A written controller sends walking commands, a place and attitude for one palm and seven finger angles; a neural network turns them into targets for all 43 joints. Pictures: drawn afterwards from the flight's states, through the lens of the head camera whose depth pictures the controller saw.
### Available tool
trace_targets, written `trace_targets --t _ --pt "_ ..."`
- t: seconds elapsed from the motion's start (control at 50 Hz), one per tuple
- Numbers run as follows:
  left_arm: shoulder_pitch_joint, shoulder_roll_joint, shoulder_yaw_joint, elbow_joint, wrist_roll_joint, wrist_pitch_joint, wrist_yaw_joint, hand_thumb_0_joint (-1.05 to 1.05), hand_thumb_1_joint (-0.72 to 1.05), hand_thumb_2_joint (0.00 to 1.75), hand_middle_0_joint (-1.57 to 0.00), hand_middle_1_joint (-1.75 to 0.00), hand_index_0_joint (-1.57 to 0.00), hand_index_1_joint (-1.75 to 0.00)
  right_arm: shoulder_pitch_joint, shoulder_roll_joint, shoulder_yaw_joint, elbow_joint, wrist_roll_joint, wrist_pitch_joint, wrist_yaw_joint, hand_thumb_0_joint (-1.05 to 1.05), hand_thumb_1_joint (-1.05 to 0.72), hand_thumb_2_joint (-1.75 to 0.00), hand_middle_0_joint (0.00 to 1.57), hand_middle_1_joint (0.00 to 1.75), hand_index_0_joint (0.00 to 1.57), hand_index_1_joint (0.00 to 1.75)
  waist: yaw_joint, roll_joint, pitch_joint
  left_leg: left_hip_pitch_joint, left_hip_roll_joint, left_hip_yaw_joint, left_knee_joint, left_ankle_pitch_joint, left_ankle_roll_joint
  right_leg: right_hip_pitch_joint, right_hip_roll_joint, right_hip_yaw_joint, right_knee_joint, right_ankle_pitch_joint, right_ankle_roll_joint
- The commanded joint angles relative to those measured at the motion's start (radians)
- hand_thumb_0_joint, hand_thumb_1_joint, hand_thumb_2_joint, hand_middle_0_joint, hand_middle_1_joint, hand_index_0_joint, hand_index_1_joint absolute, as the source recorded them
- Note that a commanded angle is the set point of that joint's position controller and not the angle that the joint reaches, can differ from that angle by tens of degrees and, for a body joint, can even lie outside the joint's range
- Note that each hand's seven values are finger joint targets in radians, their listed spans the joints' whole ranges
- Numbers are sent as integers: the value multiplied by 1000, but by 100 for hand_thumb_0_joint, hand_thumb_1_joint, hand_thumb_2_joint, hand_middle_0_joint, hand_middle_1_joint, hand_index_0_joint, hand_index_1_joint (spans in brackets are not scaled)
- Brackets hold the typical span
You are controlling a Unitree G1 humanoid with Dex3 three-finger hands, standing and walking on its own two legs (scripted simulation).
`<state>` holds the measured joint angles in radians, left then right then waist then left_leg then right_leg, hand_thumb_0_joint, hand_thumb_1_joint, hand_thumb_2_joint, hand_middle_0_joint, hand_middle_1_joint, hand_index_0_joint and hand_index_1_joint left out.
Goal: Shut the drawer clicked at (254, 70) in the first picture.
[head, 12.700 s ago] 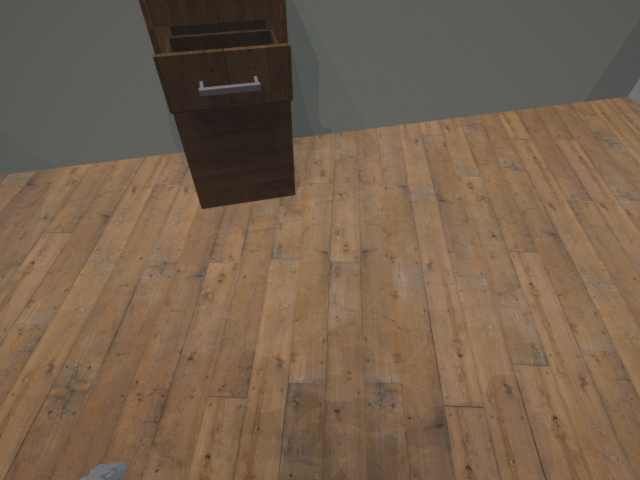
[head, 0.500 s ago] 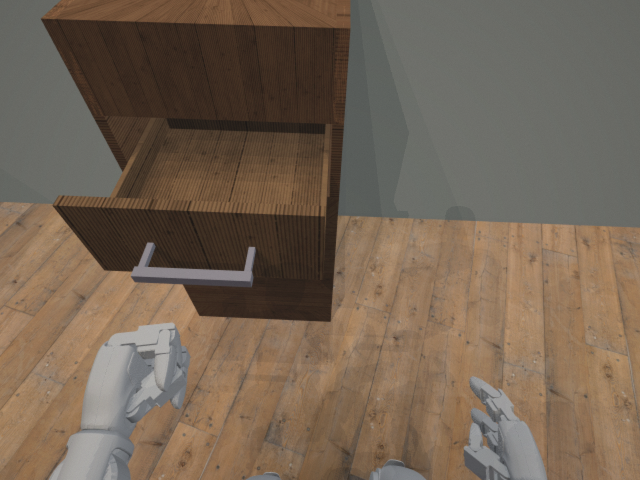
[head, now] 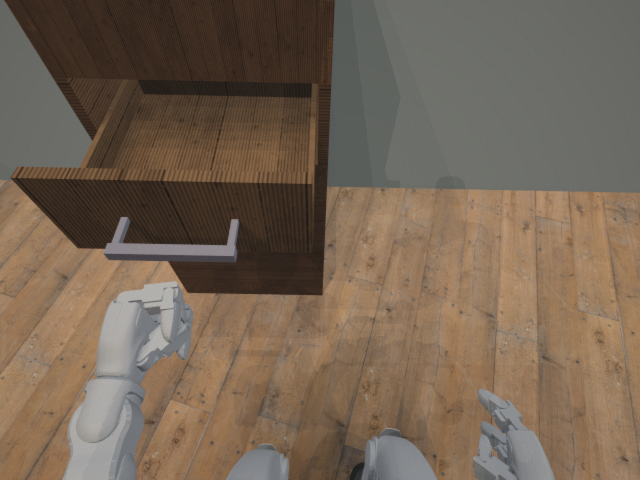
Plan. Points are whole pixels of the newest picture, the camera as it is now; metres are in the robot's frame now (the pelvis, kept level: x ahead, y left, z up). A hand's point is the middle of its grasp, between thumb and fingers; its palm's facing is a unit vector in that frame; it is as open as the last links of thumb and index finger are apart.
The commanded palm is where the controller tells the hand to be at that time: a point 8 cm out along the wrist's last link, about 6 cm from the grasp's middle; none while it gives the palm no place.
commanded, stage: bring the fist close to the handle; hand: left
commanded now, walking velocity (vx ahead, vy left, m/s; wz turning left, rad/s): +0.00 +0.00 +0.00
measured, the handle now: (175, 239) +0.43 +0.23 +0.00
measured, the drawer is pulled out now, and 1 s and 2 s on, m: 0.21 0.21 0.09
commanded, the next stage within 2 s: push the drawer shut in 0.74 s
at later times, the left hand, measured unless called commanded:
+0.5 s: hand (206, 305) +0.33 +0.16 +0.00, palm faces -0.02 -1.00 -0.03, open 3.2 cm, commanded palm +0.30 +0.22 +0.00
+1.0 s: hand (204, 300) +0.34 +0.17 -0.01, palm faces +0.01 -1.00 -0.05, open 3.2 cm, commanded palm +0.33 +0.23 +0.00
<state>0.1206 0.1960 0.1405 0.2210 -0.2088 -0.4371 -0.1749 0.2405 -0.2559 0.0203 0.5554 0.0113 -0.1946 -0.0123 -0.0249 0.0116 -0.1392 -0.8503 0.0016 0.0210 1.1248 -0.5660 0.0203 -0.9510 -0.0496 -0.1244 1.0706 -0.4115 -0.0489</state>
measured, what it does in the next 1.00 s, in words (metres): stands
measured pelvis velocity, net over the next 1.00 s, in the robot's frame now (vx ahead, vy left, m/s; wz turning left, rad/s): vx -0.01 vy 0.00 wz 0.00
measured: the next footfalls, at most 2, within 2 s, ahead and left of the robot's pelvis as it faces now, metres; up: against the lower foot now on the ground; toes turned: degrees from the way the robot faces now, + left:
none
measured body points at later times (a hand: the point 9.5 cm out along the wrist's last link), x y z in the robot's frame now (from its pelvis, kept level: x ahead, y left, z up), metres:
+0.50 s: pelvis -0.01 +0.01 -0.03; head +0.10 +0.01 +0.41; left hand +0.32 +0.22 +0.00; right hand +0.14 -0.24 -0.13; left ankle -0.01 +0.11 -0.66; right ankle +0.06 -0.10 -0.66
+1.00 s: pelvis -0.01 +0.00 -0.03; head +0.10 +0.01 +0.41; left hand +0.33 +0.22 +0.00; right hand +0.16 -0.24 -0.13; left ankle -0.01 +0.11 -0.66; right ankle +0.06 -0.10 -0.66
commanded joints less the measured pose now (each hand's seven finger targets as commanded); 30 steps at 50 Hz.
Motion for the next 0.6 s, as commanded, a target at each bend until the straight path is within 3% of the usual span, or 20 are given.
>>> trace_targets --t 0.0,0.06,0.08,0.14,0.18,0.24,0.28,0.34,0.38,0.44,0.48,0.5,0.58 --pt "-215 136 67 -170 -5 -81 0 0 90 90 -140 -160 -140 -160 -31 -127 -59 -130 -3 -46 -13 0 -90 -90 20 30 20 30 -5 -3 -285 -49 -20 -39 -138 236 -1 316 16 126 -118 103 26" --pt "-238 134 71 -125 -9 -82 -7 0 90 90 -140 -160 -140 -160 -32 -127 -58 -127 -3 -37 -13 0 -90 -90 20 30 20 30 -6 -13 -300 -78 -23 -36 -119 222 -2 311 14 133 -107 93 27" --pt "-248 158 95 -103 -9 -82 -6 0 90 90 -140 -160 -140 -160 -30 -132 -59 -124 -2 -31 -16 0 -90 -90 20 30 20 30 -8 -44 -301 -97 -20 -39 -112 218 1 307 16 135 -102 83 27" --pt "-334 144 73 -100 -5 -87 -14 0 90 90 -140 -160 -140 -160 -33 -130 -57 -120 -4 -24 -17 0 -90 -90 20 30 20 30 -8 19 -331 -90 -21 -41 -101 224 -2 280 15 131 -76 95 24" --pt "-322 143 71 -65 -6 -83 -16 0 90 90 -140 -160 -140 -160 -24 -135 -58 -120 -5 -17 -16 0 -90 -90 20 30 20 30 -12 0 -339 -93 -18 -46 -91 243 0 264 20 120 -60 116 24" --pt "-411 138 59 -57 0 -86 -14 0 90 90 -140 -160 -140 -160 -18 -136 -59 -110 -7 -6 -16 0 -90 -90 20 30 20 30 -22 29 -359 -94 -17 -49 -72 245 -4 226 19 117 -36 122 24" --pt "-416 142 62 -34 5 -86 -8 0 90 90 -140 -160 -140 -160 -9 -143 -60 -108 -9 0 -14 0 -90 -90 20 30 20 30 -25 3 -380 -94 -14 -59 -64 270 -3 213 24 106 -15 143 22" --pt "-397 125 52 -36 12 -87 4 0 90 90 -140 -160 -140 -160 -7 -139 -63 -119 -11 14 -3 0 -90 -90 20 30 20 30 -7 39 -406 -90 -16 -55 -64 292 -11 216 21 103 -2 162 20" --pt "-394 167 84 -48 15 -83 18 0 90 90 -140 -160 -140 -160 -4 -143 -65 -124 -10 26 -3 0 -90 -90 20 30 20 30 -1 11 -423 -91 -15 -59 -69 297 -9 235 26 102 1 166 19" --pt "-358 133 56 -99 17 -74 32 0 90 90 -140 -160 -140 -160 -2 -133 -66 -136 -9 41 4 0 -90 -90 20 30 20 30 2 35 -447 -64 -14 -53 -79 330 -12 258 24 104 -5 202 21" --pt "-317 150 76 -84 17 -70 43 0 90 90 -140 -160 -140 -160 2 -137 -66 -138 -8 50 3 0 -90 -90 20 30 20 30 3 -12 -424 -84 -11 -57 -81 320 -10 263 29 99 -5 196 20" --pt "-325 114 40 -90 22 -70 43 0 90 90 -140 -160 -140 -160 -1 -131 -64 -138 -6 53 5 0 -90 -90 20 30 20 30 -8 0 -405 -82 -12 -53 -83 309 -8 250 28 100 -12 189 22" --pt "-366 110 21 -89 29 -80 55 0 90 90 -140 -160 -140 -160 -6 -136 -62 -134 -7 59 1 0 -90 -90 20 30 20 30 -23 -5 -345 -101 -12 -61 -88 242 -7 206 29 95 -22 113 20"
